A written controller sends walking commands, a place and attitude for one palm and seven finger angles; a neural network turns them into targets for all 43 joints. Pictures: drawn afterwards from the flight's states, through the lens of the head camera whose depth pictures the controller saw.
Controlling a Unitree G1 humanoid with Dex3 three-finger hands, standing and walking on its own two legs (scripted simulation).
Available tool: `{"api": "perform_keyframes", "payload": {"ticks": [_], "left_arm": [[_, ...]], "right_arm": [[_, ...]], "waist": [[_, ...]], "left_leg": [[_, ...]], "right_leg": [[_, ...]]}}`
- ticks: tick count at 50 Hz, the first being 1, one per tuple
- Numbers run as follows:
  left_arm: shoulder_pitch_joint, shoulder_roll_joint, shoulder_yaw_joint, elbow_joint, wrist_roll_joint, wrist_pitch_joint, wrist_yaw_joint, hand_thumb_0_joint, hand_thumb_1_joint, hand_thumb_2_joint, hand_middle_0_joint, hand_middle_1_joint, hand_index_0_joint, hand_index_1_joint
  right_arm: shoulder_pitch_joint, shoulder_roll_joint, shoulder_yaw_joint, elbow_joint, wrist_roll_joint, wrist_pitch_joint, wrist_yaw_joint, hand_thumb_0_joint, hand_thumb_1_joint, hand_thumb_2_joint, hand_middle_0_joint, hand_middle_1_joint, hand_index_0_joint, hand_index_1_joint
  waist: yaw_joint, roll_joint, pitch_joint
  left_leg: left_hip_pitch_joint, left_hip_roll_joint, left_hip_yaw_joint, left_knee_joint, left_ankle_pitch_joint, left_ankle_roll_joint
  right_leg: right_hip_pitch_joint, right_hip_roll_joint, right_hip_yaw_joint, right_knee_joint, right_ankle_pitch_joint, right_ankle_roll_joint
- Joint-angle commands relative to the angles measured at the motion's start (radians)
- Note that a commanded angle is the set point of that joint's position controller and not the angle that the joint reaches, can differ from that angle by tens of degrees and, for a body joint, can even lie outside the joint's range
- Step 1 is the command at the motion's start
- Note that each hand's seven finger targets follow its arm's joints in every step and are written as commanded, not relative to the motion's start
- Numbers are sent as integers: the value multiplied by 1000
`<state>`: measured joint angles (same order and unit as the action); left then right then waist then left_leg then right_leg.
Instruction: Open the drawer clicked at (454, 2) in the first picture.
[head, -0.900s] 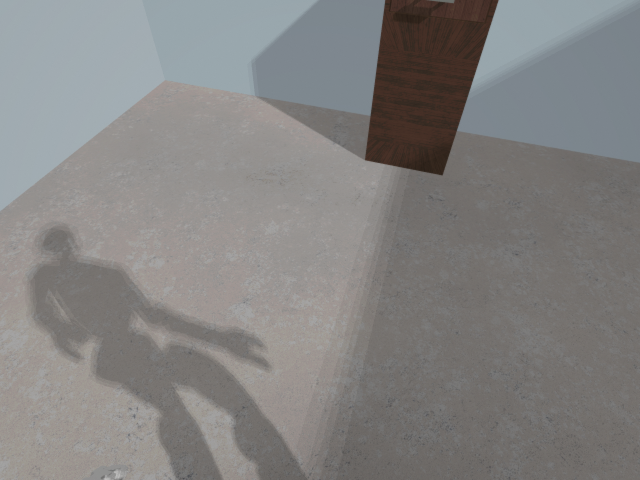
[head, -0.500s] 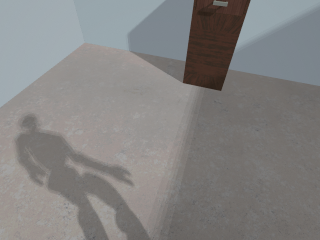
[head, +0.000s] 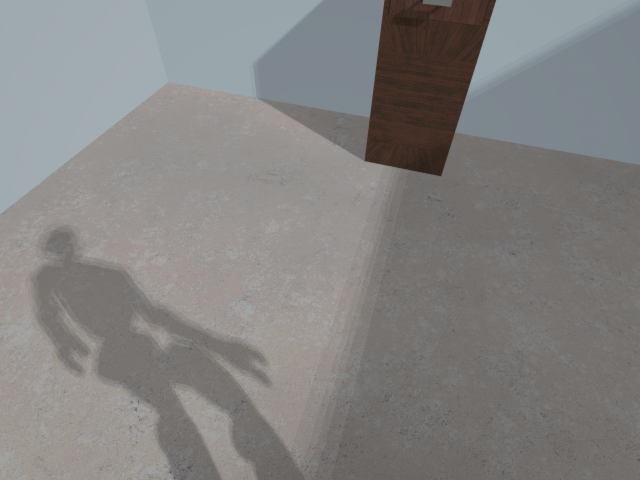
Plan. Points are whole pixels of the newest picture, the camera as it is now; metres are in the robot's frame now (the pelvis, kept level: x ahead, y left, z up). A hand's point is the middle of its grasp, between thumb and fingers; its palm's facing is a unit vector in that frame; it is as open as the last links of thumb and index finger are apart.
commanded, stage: stand and wait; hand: left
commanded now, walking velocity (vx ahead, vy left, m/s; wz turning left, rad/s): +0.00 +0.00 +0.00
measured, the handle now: out of the picture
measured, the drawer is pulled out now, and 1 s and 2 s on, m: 0.00 0.00 0.00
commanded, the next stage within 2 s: look at it before walking up in 0.02 s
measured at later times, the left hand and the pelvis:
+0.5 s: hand out of the picture +0.08 +0.25 -0.16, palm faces -0.03 -0.95 -0.33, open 7.4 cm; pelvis +0.01 +0.00 +0.00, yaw +0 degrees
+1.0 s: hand out of the picture +0.08 +0.25 -0.16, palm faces -0.03 -0.94 -0.33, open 7.4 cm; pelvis +0.01 +0.00 +0.00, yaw +0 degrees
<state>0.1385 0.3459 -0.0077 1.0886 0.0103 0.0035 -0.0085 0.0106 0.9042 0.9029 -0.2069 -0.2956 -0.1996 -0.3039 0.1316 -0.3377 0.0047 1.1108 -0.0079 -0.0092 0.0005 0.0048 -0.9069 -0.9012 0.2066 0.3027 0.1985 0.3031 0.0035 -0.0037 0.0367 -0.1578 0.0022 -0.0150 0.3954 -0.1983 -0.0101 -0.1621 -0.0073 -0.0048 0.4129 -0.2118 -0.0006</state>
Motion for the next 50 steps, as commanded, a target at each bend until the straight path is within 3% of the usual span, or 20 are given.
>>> {"api": "perform_keyframes", "payload": {"ticks": [1, 24, 50], "left_arm": [[-47, 204, 40, -69, 1, -28, 17, 0, 900, 900, -200, -300, -200, -300], [-46, 204, 39, -65, 1, -31, 18, 0, 900, 900, -200, -300, -200, -300], [-43, 205, 41, -59, 2, -30, 19, 0, 900, 900, -200, -300, -200, -300]], "right_arm": [[-59, -207, -41, -66, -1, -25, -10, 0, -900, -900, 200, 300, 200, 300], [-67, -208, -40, -63, 0, -25, -11, 0, -900, -900, 200, 300, 200, 300], [-75, -212, -38, -63, 3, -25, -11, 0, -900, -900, 200, 300, 200, 300]], "waist": [[-1, -3, -56], [-2, 1, -75], [2, -2, -70]], "left_leg": [[3, 109, -94, -71, 72, 39], [29, 116, -89, -75, 139, 36], [47, 117, -92, -92, 160, 36]], "right_leg": [[-13, -115, 115, -97, 24, -32], [20, -117, 104, -96, 119, -30], [36, -117, 97, -107, 135, -25]]}}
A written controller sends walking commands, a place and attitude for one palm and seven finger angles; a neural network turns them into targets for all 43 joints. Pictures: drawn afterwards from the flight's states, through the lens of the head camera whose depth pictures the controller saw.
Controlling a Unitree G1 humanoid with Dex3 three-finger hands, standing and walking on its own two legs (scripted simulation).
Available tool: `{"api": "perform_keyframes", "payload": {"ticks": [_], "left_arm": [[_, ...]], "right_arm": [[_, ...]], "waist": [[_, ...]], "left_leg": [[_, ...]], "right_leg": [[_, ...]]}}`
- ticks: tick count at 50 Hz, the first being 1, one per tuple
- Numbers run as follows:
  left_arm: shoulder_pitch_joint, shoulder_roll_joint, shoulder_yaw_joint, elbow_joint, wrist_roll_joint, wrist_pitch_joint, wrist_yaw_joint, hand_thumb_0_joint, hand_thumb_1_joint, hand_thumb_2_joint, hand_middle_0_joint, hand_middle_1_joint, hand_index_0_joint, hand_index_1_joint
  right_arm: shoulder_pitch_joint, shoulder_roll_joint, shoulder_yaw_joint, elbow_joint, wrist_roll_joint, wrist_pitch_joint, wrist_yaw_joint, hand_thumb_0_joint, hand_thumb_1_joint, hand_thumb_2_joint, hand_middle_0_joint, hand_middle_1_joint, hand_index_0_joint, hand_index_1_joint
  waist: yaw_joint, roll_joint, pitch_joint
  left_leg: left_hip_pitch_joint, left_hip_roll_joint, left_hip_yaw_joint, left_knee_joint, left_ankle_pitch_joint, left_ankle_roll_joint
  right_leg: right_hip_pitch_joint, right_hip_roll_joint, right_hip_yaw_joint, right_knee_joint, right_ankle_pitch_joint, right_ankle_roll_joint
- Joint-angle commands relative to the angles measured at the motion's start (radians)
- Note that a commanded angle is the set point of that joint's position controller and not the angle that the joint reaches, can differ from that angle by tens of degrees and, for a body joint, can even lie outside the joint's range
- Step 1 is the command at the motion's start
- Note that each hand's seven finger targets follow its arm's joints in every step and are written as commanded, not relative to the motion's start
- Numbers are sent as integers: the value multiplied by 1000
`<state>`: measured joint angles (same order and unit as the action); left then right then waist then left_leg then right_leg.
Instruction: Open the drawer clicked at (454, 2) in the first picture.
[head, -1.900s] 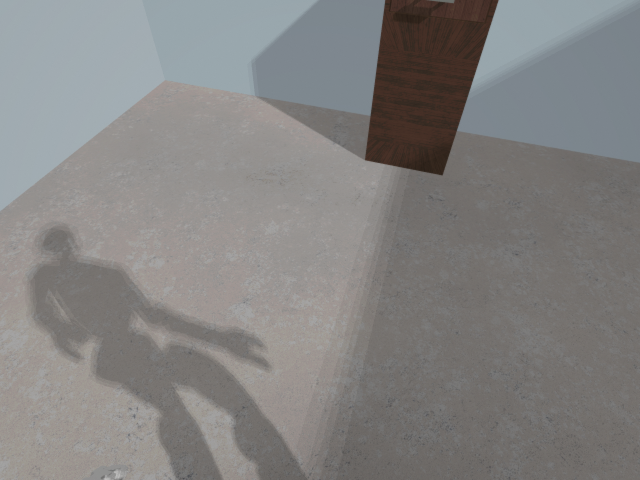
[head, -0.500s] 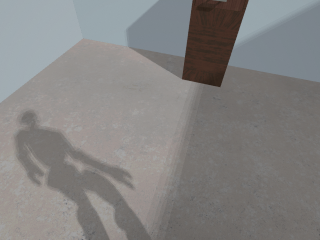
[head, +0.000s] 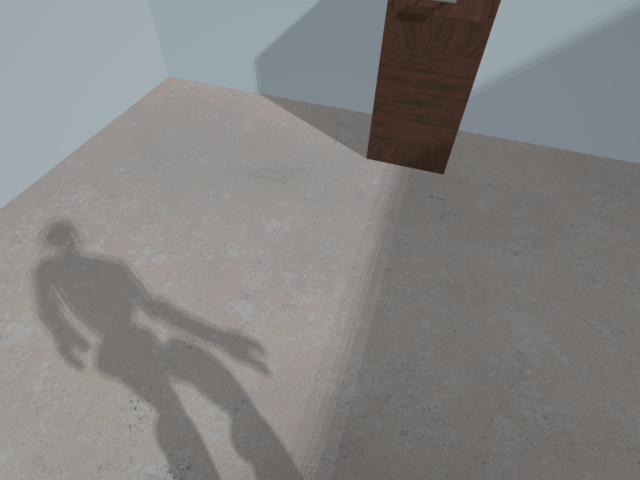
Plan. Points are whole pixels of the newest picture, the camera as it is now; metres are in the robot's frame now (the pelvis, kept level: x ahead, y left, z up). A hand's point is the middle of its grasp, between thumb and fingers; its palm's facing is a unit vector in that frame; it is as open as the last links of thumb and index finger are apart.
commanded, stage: look at it before walking up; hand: left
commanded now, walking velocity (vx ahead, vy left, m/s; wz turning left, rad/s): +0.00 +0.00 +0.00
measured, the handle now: out of the picture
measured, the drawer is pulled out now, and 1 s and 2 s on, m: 0.00 0.00 0.00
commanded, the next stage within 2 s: walk to a spot facing it in 0.44 s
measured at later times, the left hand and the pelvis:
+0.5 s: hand out of the picture +0.07 +0.25 -0.16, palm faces -0.02 -0.94 -0.33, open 7.4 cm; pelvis +0.00 +0.00 +0.00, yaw +0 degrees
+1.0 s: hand out of the picture +0.06 +0.15 -0.18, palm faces -0.09 -0.98 -0.20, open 7.4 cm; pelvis +0.07 -0.03 -0.01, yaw -10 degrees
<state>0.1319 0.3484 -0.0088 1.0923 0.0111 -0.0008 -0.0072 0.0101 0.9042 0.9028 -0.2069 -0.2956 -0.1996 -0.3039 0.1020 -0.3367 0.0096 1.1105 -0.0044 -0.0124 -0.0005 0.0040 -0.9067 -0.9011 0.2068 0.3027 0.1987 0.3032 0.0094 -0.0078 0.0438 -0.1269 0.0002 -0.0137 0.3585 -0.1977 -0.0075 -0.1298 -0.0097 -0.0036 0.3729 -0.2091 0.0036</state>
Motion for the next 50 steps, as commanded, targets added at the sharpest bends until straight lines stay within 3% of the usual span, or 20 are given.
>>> {"api": "perform_keyframes", "payload": {"ticks": [1, 25, 27, 29, 31, 34, 36, 37, 38, 40, 41, 42, 43, 44, 45, 46, 47, 48, 50], "left_arm": [[-40, 202, 42, -65, 1, -26, 17, 0, 900, 900, -200, -300, -200, -300], [-31, 203, 42, -60, 0, -28, 18, 0, 900, 900, -200, -300, -200, -300], [-34, 203, 42, -60, -1, -27, 17, 0, 900, 900, -200, -300, -200, -300], [20, 96, 20, -37, -1, -6, 18, 0, 900, 900, -200, -300, -200, -300], [49, 84, 26, -45, 5, 13, 9, 0, 900, 900, -200, -300, -200, -300], [75, 81, 46, -91, 12, 22, -10, 0, 900, 900, -200, -300, -200, -300], [96, 48, 54, -125, 13, 15, -20, 0, 900, 900, -200, -300, -200, -300], [91, 21, 58, -139, 12, 10, -25, 0, 900, 900, -200, -300, -200, -300], [77, 4, 62, -159, 13, 6, -29, 0, 900, 900, -200, -300, -200, -300], [79, -12, 69, -169, 13, -7, -36, 0, 900, 900, -200, -300, -200, -300], [148, -31, 72, -151, 14, -10, -37, 0, 900, 900, -200, -300, -200, -300], [270, -28, 78, -111, 17, -17, -34, 0, 900, 900, -200, -300, -200, -300], [402, 72, 99, -72, 25, -36, -20, 0, 900, 900, -200, -300, -200, -300], [498, 126, 105, -50, 7, -42, -1, 0, 900, 900, -200, -300, -200, -300], [492, 98, 101, -51, 3, -48, 13, 0, 900, 900, -200, -300, -200, -300], [441, 73, 93, -58, 8, -49, 14, 0, 900, 900, -200, -300, -200, -300], [393, 33, 85, -72, 12, -52, 16, 0, 900, 900, -200, -300, -200, -300], [366, 12, 79, -77, 14, -56, 15, 0, 900, 900, -200, -300, -200, -300], [342, -9, 76, -80, 16, -66, 18, 0, 900, 900, -200, -300, -200, -300]], "right_arm": [[-46, -213, -42, -62, -2, -22, -10, 0, -900, -900, 200, 300, 200, 300], [-45, -214, -42, -58, 0, -22, -12, 0, -900, -900, 200, 300, 200, 300], [-47, -214, -41, -57, -1, -21, -12, 0, -900, -900, 200, 300, 200, 300], [13, -105, -18, -33, -10, -5, -10, 0, -900, -900, 200, 300, 200, 300], [54, -96, -24, -35, -15, 6, -9, 0, -900, -900, 200, 300, 200, 300], [81, -132, -48, -71, -20, 10, -10, 0, -900, -900, 200, 300, 200, 300], [122, -166, -72, -88, -17, 1, -14, 0, -900, -900, 200, 300, 200, 300], [135, -180, -82, -94, -14, -7, -16, 0, -900, -900, 200, 300, 200, 300], [147, -170, -88, -100, -15, -15, -16, 0, -900, -900, 200, 300, 200, 300], [149, -142, -85, -104, -19, -23, -16, 0, -900, -900, 200, 300, 200, 300], [120, -129, -84, -112, -19, -24, -18, 0, -900, -900, 200, 300, 200, 300], [94, -105, -78, -119, -19, -23, -16, 0, -900, -900, 200, 300, 200, 300], [74, -27, -63, -155, -7, -23, -10, 0, -900, -900, 200, 300, 200, 300], [-28, -3, -52, -217, -12, -36, -1, 0, -900, -900, 200, 300, 200, 300], [-65, -28, -60, -224, -14, -41, -3, 0, -900, -900, 200, 300, 200, 300], [-72, -6, -62, -213, -13, -43, -1, 0, -900, -900, 200, 300, 200, 300], [-47, 3, -65, -199, -18, -41, 2, 0, -900, -900, 200, 300, 200, 300], [-23, 18, -66, -184, -22, -37, 6, 0, -900, -900, 200, 300, 200, 300], [17, 49, -71, -169, -20, -27, 12, 0, -900, -900, 200, 300, 200, 300]], "waist": [[-5, 2, -72], [-4, 7, -82], [-3, 9, -62], [-7, 10, -68], [-10, 14, -26], [-12, 49, 70], [-23, 145, 75], [-26, 191, 65], [-31, 195, 58], [-20, 148, 48], [19, 136, 42], [73, 63, 4], [119, -253, -23], [149, -327, -3], [141, -197, 22], [110, -125, 62], [74, -75, 72], [51, -45, 60], [17, -73, 53]], "left_leg": [[11, 119, -92, -56, 156, 33], [31, 121, -89, -53, 186, 30], [20, 120, -90, -61, 155, 29], [31, 117, -54, -38, 56, 11], [1, 119, -36, -22, -142, 13], [-65, 161, -85, -59, -403, 48], [-20, 264, -193, -115, -483, 110], [-12, 334, -233, -142, -448, 150], [14, 362, -229, -140, -352, 177], [-20, 348, -135, -65, -175, 161], [-93, 318, -62, 20, -135, 130], [-196, 246, 25, 203, -144, 79], [-454, 112, 168, 567, -264, 2], [-634, 52, 127, 747, -407, -15], [-659, 93, 39, 803, -337, -9], [-666, 119, 25, 834, -272, -13], [-648, 137, 18, 818, -213, -20], [-610, 137, 33, 796, -161, -30], [-557, 135, 56, 742, -103, -44]], "right_leg": [[2, -113, 98, -67, 130, -29], [17, -119, 95, -76, 170, -31], [7, -118, 96, -84, 136, -29], [-22, -105, 106, -78, 22, -17], [-96, -77, 127, -54, -174, -25], [-224, -22, 130, 34, -331, -39], [-321, 36, 48, 226, -288, -30], [-340, 35, -12, 347, -236, -19], [-372, 4, -15, 398, -268, -14], [-298, -24, -36, 345, -289, -13], [-177, -19, -61, 268, -225, -14], [6, -2, -67, 133, -132, -25], [202, -204, 287, -70, -196, -95], [220, -376, 621, -187, -94, -196], [186, -377, 628, -180, -45, -238], [143, -356, 579, -167, -65, -259], [103, -329, 502, -160, -55, -250], [80, -293, 422, -153, 9, -228], [35, -249, 320, -158, 107, -208]]}}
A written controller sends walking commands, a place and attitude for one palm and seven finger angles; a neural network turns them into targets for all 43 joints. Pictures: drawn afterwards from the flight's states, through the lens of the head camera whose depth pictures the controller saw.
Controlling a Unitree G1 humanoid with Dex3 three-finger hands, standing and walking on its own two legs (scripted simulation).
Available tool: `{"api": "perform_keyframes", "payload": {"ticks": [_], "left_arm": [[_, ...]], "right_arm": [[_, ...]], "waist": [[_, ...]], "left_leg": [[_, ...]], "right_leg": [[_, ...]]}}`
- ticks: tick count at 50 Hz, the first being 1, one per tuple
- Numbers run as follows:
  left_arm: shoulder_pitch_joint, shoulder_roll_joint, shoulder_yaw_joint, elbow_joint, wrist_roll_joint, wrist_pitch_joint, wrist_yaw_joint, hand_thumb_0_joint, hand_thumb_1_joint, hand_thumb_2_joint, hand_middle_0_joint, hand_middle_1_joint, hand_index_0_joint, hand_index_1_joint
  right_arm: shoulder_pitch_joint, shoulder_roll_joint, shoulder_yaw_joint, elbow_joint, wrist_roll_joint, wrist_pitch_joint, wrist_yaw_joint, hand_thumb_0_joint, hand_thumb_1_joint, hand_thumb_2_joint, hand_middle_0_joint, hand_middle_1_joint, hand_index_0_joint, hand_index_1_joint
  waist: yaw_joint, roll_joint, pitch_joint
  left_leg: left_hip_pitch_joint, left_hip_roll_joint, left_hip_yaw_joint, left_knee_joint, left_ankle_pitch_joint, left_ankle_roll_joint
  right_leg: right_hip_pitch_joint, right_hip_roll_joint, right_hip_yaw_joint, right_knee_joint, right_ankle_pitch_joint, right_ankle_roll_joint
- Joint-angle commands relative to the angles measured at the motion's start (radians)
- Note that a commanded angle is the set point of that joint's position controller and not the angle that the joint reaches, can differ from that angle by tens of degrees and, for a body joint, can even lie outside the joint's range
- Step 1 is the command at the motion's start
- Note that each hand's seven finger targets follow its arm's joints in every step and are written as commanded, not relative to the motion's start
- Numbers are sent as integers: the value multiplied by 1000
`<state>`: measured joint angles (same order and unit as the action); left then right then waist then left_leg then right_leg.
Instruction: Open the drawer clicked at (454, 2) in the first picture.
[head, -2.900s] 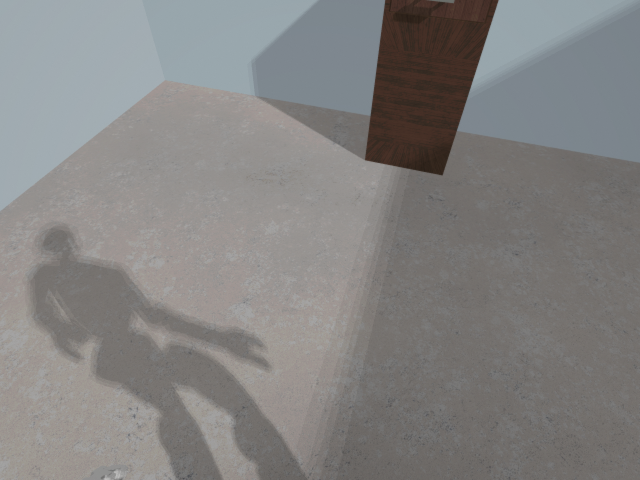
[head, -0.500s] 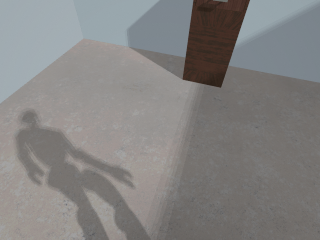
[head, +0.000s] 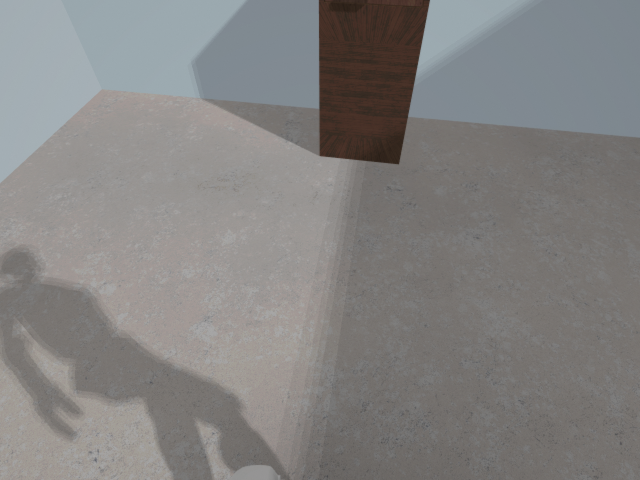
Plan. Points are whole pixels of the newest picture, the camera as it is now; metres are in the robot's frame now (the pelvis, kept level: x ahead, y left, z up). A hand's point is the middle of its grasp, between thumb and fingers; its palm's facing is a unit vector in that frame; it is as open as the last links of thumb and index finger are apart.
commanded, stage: walk to a spot facing it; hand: left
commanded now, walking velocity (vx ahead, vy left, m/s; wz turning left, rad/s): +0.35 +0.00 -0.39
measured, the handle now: out of the picture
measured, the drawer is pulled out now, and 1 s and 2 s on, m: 0.00 0.00 0.00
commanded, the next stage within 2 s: turn to face it in 1.72 s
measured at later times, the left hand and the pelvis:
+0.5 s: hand (186, 383) +0.28 +0.26 -0.17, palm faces -0.16 -0.97 -0.20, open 7.4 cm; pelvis +0.20 +0.06 +0.01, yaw -14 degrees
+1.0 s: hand (296, 261) +0.54 +0.11 -0.16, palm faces -0.33 -0.92 -0.21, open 7.1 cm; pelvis +0.39 -0.03 +0.00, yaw -22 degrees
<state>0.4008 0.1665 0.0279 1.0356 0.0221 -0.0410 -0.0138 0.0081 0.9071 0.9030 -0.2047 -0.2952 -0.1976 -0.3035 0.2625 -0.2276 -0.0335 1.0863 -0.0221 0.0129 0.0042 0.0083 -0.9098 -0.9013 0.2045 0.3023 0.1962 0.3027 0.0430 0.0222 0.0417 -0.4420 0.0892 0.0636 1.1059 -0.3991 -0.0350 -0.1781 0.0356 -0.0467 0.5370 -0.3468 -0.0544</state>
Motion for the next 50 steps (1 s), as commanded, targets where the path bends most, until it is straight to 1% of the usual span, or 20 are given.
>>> {"api": "perform_keyframes", "payload": {"ticks": [1, 6, 10, 11, 13, 14, 15, 16, 18, 22, 28, 35, 38, 39, 40, 41, 42, 44, 46, 50], "left_arm": [[77, 168, 39, -20, 5, -28, 24, 0, 900, 900, -200, -300, -200, -300], [88, 167, 42, 5, 7, -35, 32, 0, 900, 900, -200, -300, -200, -300], [65, 178, 53, 10, 10, -25, 33, 0, 900, 900, -200, -300, -200, -300], [49, 178, 56, 5, 8, -25, 33, 0, 900, 900, -200, -300, -200, -300], [21, 161, 63, -4, -1, -23, 29, 0, 900, 900, -200, -300, -200, -300], [70, 108, 62, -14, -13, -17, 19, 0, 900, 900, -200, -300, -200, -300], [75, 72, 49, -44, -13, -19, 10, 0, 900, 900, -200, -300, -200, -300], [32, 86, 50, -51, -4, -17, 15, 0, 900, 900, -200, -300, -200, -300], [-77, 78, 55, -61, 8, -6, -5, 0, 900, 900, -200, -300, -200, -300], [-38, 42, 58, -51, 16, 38, -19, 0, 900, 900, -200, -300, -200, -300], [-205, 50, 55, -118, 20, 50, -31, 0, 900, 900, -200, -300, -200, -300], [-395, 47, 36, -158, 14, 29, -30, 0, 900, 900, -200, -300, -200, -300], [-237, 76, 43, -104, 14, 11, -24, 0, 900, 900, -200, -300, -200, -300], [-86, 122, 55, -50, 19, -2, -17, 0, 900, 900, -200, -300, -200, -300], [54, 235, 85, -10, 19, -16, 1, 0, 900, 900, -200, -300, -200, -300], [143, 310, 97, 20, -5, -14, 10, 0, 900, 900, -200, -300, -200, -300], [100, 310, 97, 19, -13, -13, 15, 0, 900, 900, -200, -300, -200, -300], [-57, 204, 68, -14, -10, -17, 21, 0, 900, 900, -200, -300, -200, -300], [-139, 143, 50, -28, -2, -25, 24, 0, 900, 900, -200, -300, -200, -300], [-148, 120, 49, -27, 7, -36, 25, 0, 900, 900, -200, -300, -200, -300]], "right_arm": [[-135, -51, -30, -146, -1, -46, 10, 0, -900, -900, 200, 300, 200, 300], [-198, -20, -30, -189, 6, -52, 24, 0, -900, -900, 200, 300, 200, 300], [-216, -16, -31, -209, 11, -69, 24, 0, -900, -900, 200, 300, 200, 300], [-178, -26, -34, -199, 10, -74, 19, 0, -900, -900, 200, 300, 200, 300], [66, -87, -48, -123, 1, -86, -6, 0, -900, -900, 200, 300, 200, 300], [210, -200, -75, -88, -14, -92, -19, 0, -900, -900, 200, 300, 200, 300], [287, -268, -81, -79, -9, -85, -21, 0, -900, -900, 200, 300, 200, 300], [208, -225, -71, -87, -5, -80, -24, 0, -900, -900, 200, 300, 200, 300], [61, -99, -43, -122, -4, -86, -23, 0, -900, -900, 200, 300, 200, 300], [26, -37, -28, -105, -2, -107, -28, 0, -900, -900, 200, 300, 200, 300], [99, -61, -42, -69, -3, -112, -26, 0, -900, -900, 200, 300, 200, 300], [227, -78, -37, -7, -16, -95, -18, 0, -900, -900, 200, 300, 200, 300], [203, -98, -36, 1, -10, -86, -19, 0, -900, -900, 200, 300, 200, 300], [193, -92, -33, 0, -1, -87, -14, 0, -900, -900, 200, 300, 200, 300], [217, -40, -22, -23, 12, -90, -1, 0, -900, -900, 200, 300, 200, 300], [155, -13, -13, -67, 15, -94, -8, 0, -900, -900, 200, 300, 200, 300], [82, -34, -21, -67, 17, -91, -10, 0, -900, -900, 200, 300, 200, 300], [35, -17, -29, -65, 5, -78, -9, 0, -900, -900, 200, 300, 200, 300], [110, 22, -27, -33, -5, -53, -5, 0, -900, -900, 200, 300, 200, 300], [107, 50, -30, -56, -6, -39, 10, 0, -900, -900, 200, 300, 200, 300]], "waist": [[-21, -110, 49], [-15, -128, 51], [-10, -168, 62], [-31, -160, 51], [-131, -68, -69], [-168, 164, -211], [-161, 323, -239], [-143, 237, -200], [-91, 132, 26], [-17, 96, 23], [-44, 43, 59], [-111, 74, 65], [-27, 80, -37], [43, 33, -128], [90, -185, -247], [98, -255, -272], [102, -204, -247], [24, -62, -65], [-54, -81, -9], [-81, -137, 18]], "left_leg": [[-223, 39, -13, -31, 130, -20], [-212, 29, 10, -218, 211, -20], [-15, -8, 31, -405, 187, 7], [68, -21, 37, -460, 196, 13], [403, -29, 35, -595, 232, 31], [643, 205, -249, -642, 172, 93], [670, 404, -543, -798, 109, 168], [558, 433, -573, -884, -104, 184], [289, 343, -386, -935, -168, 156], [160, 251, -100, -938, 51, 136], [290, 258, 0, -965, 154, 174], [426, 257, 88, -875, 425, 153], [457, 225, 171, -631, 728, 110], [336, 189, 206, -421, 735, 74], [30, 106, 245, -123, 401, 29], [-195, -13, 152, 139, -177, 3], [-225, 31, 25, 233, -145, 19], [-228, 95, -26, 201, 17, 18], [-120, 107, -7, 90, 81, 6], [-62, 97, 23, -139, 133, -11]], "right_leg": [[63, -271, 326, -326, 260, -140], [93, -242, 264, -319, 324, -124], [28, -239, 261, -274, 342, -99], [5, -230, 258, -232, 377, -92], [-62, -143, 193, 62, 477, -50], [-231, -43, 101, 359, 198, -8], [-383, 32, 48, 654, -231, 18], [-442, -17, 104, 781, -205, 10], [-485, -111, 85, 812, -23, 18], [-394, -146, 61, 711, 86, 42], [-492, -186, 29, 450, 184, 73], [-381, -120, -75, 137, 126, 40], [-126, -47, -138, -10, 118, -2], [138, -56, -112, -48, 182, -29], [448, -295, 182, -79, 197, -109], [547, -485, 510, -161, 431, -210], [444, -479, 491, -191, 408, -213], [188, -404, 323, -250, 273, -155], [-7, -335, 170, -309, 231, -108], [-98, -291, 97, -348, 158, -110]]}}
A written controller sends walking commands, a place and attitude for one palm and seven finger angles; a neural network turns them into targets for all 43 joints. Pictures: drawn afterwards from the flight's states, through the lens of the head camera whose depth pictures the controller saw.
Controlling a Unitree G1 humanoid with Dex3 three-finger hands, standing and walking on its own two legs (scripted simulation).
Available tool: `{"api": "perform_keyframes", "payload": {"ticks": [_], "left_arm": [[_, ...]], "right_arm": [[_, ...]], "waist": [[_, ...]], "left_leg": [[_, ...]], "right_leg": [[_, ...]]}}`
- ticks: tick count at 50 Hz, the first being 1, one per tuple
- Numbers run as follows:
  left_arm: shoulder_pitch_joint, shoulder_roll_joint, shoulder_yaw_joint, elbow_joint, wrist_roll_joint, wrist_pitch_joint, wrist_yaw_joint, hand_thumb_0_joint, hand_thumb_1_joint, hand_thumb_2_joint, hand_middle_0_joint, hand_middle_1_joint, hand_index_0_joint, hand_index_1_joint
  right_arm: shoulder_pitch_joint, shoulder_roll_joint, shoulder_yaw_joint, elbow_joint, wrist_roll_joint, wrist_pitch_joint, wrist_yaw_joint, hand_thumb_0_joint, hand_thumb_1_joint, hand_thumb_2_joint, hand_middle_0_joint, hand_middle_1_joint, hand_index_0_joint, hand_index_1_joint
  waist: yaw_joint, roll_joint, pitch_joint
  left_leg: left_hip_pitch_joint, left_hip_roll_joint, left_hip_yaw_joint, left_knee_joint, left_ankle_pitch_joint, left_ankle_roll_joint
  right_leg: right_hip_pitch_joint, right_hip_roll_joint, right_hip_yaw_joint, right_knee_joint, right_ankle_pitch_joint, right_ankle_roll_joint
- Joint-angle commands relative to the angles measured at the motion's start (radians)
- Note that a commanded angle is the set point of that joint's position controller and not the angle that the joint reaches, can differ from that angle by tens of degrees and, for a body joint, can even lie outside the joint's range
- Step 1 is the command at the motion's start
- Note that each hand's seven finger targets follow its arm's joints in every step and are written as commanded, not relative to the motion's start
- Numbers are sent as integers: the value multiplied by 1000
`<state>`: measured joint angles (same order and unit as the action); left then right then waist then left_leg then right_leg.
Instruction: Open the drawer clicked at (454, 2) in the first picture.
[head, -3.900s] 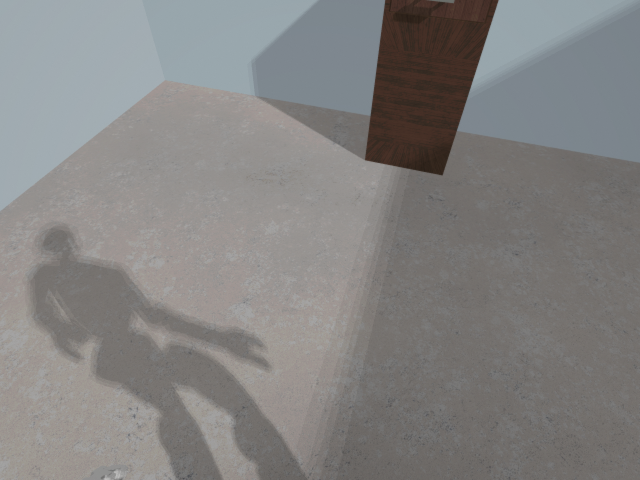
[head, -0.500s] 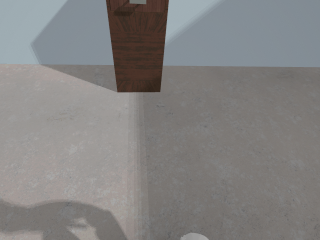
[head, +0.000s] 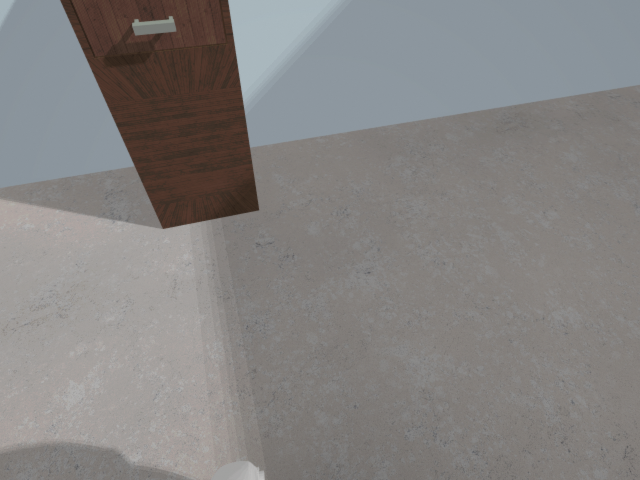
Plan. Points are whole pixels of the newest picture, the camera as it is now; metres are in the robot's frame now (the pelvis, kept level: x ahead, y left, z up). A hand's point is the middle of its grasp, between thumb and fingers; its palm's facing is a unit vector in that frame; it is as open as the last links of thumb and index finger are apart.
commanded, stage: walk to a spot facing it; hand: left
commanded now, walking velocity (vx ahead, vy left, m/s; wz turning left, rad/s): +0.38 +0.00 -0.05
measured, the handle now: (154, 24) +1.17 +0.47 +0.04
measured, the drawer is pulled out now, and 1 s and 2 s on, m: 0.00 0.00 0.00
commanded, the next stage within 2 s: turn to face it in 0.72 s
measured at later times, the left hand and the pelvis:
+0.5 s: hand (177, 398) +0.27 +0.24 -0.17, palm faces -0.04 -0.99 -0.14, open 7.4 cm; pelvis +0.22 +0.06 +0.01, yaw -6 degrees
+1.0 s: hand (254, 260) +0.54 +0.15 -0.16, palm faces -0.15 -0.96 -0.22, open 7.2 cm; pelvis +0.43 -0.02 +0.00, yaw -10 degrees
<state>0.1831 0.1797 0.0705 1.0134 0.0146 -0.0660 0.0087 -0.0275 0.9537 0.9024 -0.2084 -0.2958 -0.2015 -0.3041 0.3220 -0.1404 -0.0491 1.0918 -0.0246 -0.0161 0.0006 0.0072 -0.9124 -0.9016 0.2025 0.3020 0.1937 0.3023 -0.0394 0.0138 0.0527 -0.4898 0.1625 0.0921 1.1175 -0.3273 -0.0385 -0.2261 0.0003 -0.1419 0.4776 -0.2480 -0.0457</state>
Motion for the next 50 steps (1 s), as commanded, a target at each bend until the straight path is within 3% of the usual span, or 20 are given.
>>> {"api": "perform_keyframes", "payload": {"ticks": [1, 5, 7, 9, 10, 11, 12, 13, 15, 19, 26, 31, 33, 35, 36, 37, 38, 41, 44, 50], "left_arm": [[78, 116, 7, -2, 13, -13, 1, 0, 900, 900, -200, -300, -200, -300], [121, 147, 9, 25, 14, -8, -6, 0, 900, 900, -200, -300, -200, -300], [110, 165, 14, 26, 11, -3, -7, 0, 900, 900, -200, -300, -200, -300], [106, 148, 12, 21, 5, 3, -12, 0, 900, 900, -200, -300, -200, -300], [127, 86, 5, 4, 0, 8, -19, 0, 900, 900, -200, -300, -200, -300], [111, 69, -4, -27, 0, 7, -20, 0, 900, 900, -200, -300, -200, -300], [68, 95, 3, -28, 7, 12, -14, 0, 900, 900, -200, -300, -200, -300], [48, 87, 5, -22, 5, 11, -23, 0, 900, 900, -200, -300, -200, -300], [77, 68, 5, 11, 15, 18, -37, 0, 900, 900, -200, -300, -200, -300], [128, 30, 3, 28, 19, 52, -34, 0, 900, 900, -200, -300, -200, -300], [-38, 0, 3, -35, 20, 61, -39, 0, 900, 900, -200, -300, -200, -300], [-147, -6, 0, -76, 15, 49, -42, 0, 900, 900, -200, -300, -200, -300], [-60, 15, 6, -60, 15, 42, -39, 0, 900, 900, -200, -300, -200, -300], [183, 65, 19, 9, 22, 23, -31, 0, 900, 900, -200, -300, -200, -300], [315, 157, 44, 46, 27, 11, -21, 0, 900, 900, -200, -300, -200, -300], [393, 259, 64, 63, 13, 5, -9, 0, 900, 900, -200, -300, -200, -300], [342, 282, 65, 50, -9, 10, -1, 0, 900, 900, -200, -300, -200, -300], [113, 129, 18, -3, -2, 3, 13, 0, 900, 900, -200, -300, -200, -300], [48, 85, -9, -3, 7, -10, 16, 0, 900, 900, -200, -300, -200, -300], [40, 95, -16, -1, 5, 4, 13, 0, 900, 900, -200, -300, -200, -300]], "right_arm": [[12, -42, -12, -76, -3, -14, 19, 0, -900, -900, 200, 300, 200, 300], [-97, -64, -13, -118, 0, -34, 32, 0, -900, -900, 200, 300, 200, 300], [-68, -90, -15, -112, 0, -42, 30, 0, -900, -900, 200, 300, 200, 300], [83, -155, -28, -63, -5, -54, 17, 0, -900, -900, 200, 300, 200, 300], [214, -260, -55, -35, -19, -59, 7, 0, -900, -900, 200, 300, 200, 300], [286, -325, -60, -22, -19, -52, 2, 0, -900, -900, 200, 300, 200, 300], [223, -282, -49, -23, -12, -46, -12, 0, -900, -900, 200, 300, 200, 300], [136, -240, -37, -54, -7, -49, -15, 0, -900, -900, 200, 300, 200, 300], [49, -159, -13, -71, -6, -68, -18, 0, -900, -900, 200, 300, 200, 300], [60, -128, -10, -52, 5, -83, -23, 0, -900, -900, 200, 300, 200, 300], [168, -90, -10, 8, 4, -79, -27, 0, -900, -900, 200, 300, 200, 300], [213, -97, -12, 35, -7, -67, -27, 0, -900, -900, 200, 300, 200, 300], [175, -126, -21, 30, -5, -64, -29, 0, -900, -900, 200, 300, 200, 300], [131, -160, -26, 17, 4, -59, -25, 0, -900, -900, 200, 300, 200, 300], [149, -130, -22, 3, 17, -60, -13, 0, -900, -900, 200, 300, 200, 300], [169, -57, -10, -28, 28, -66, -12, 0, -900, -900, 200, 300, 200, 300], [104, -80, -12, -48, 30, -58, -15, 0, -900, -900, 200, 300, 200, 300], [23, -56, -8, -47, 3, -37, -14, 0, -900, -900, 200, 300, 200, 300], [132, -19, 6, -9, 2, 5, -16, 0, -900, -900, 200, 300, 200, 300], [6, -32, 11, -70, 9, 18, -1, 0, -900, -900, 200, 300, 200, 300]], "waist": [[12, -120, 7], [43, -144, 26], [17, -119, 24], [-58, 14, -24], [-97, 263, -91], [-109, 424, -102], [-92, 318, -66], [-57, 181, 2], [3, 71, 31], [41, 87, 11], [12, 93, 88], [-17, 86, 124], [33, 105, 65], [147, 60, -85], [198, -79, -203], [180, -275, -297], [172, -187, -286], [70, -28, -44], [-11, -58, -59], [14, -125, -24]], "left_leg": [[-3, 22, -2, -228, 74, -7], [50, -18, 33, -415, 91, 11], [149, -44, 67, -501, 114, 16], [425, -58, 58, -611, 97, 32], [577, 138, -232, -735, -32, 96], [593, 309, -522, -917, -153, 162], [527, 326, -542, -955, -256, 164], [451, 307, -464, -952, -250, 171], [366, 228, -251, -941, -34, 129], [376, 158, -29, -943, 218, 125], [466, 157, 90, -947, 378, 138], [507, 185, 132, -891, 514, 143], [541, 195, 167, -763, 747, 135], [486, 148, 210, -436, 871, 89], [260, 84, 218, -151, 586, 52], [-42, -102, 156, 193, -215, 1], [-90, -73, 1, 312, -236, 23], [-67, 27, -69, 216, -32, 24], [43, 7, -56, 45, -11, 1], [47, -29, -15, -239, 66, -13]], "right_leg": [[-45, -253, 191, -284, 40, -120], [12, -256, 209, -252, 10, -105], [9, -242, 192, -204, 7, -87], [-89, -165, 126, 50, 118, -49], [-244, -52, 36, 359, -36, 2], [-381, 28, 39, 638, -340, 21], [-435, -30, 143, 768, -278, 8], [-476, -78, 155, 816, -175, 7], [-421, -121, 155, 778, -49, 23], [-403, -124, 130, 715, 43, 56], [-482, -136, 56, 434, 125, 63], [-398, -89, 6, 239, 78, 16], [-276, -46, -22, 196, 24, -17], [50, 15, -60, 82, 86, -44], [336, -130, 114, 48, 134, -87], [531, -416, 602, -55, 352, -223], [447, -454, 647, -149, 289, -263], [38, -350, 396, -212, 208, -167], [-82, -290, 172, -215, 391, -117], [-18, -283, 46, -208, 414, -89]]}}
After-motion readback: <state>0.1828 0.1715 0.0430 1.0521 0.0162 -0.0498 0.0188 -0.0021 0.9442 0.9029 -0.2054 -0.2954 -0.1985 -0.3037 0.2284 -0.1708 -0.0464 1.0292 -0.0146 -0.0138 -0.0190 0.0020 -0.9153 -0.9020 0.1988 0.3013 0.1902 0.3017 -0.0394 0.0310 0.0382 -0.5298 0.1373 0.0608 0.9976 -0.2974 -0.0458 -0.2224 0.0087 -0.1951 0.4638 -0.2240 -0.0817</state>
